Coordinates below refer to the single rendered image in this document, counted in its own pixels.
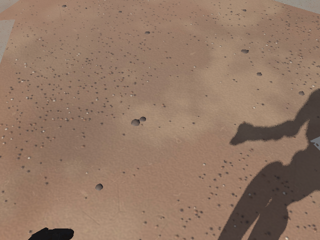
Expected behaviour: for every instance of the robot left hand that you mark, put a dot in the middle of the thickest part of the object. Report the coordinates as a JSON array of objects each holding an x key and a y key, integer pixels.
[{"x": 53, "y": 234}]

